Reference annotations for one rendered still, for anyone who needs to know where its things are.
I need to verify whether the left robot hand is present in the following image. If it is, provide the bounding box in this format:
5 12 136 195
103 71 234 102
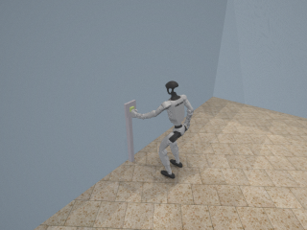
130 109 138 118

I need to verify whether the robot left forearm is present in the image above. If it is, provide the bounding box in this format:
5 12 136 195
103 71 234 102
135 112 155 120

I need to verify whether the panel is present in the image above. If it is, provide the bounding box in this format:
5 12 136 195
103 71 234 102
124 100 136 162

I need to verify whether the right robot hand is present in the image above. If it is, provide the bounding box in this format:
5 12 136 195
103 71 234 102
183 121 191 130

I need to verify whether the right robot upper arm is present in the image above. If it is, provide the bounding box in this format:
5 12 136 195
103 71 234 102
180 94 194 114

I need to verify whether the left robot upper arm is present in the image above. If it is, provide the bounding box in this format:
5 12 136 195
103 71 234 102
151 101 172 117

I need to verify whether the robot left foot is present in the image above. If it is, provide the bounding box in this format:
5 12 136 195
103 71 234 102
161 170 176 179

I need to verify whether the robot right forearm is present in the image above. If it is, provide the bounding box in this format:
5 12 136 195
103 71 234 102
185 111 194 123

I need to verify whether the humanoid robot torso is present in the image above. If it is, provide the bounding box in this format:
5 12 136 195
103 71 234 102
167 96 185 138

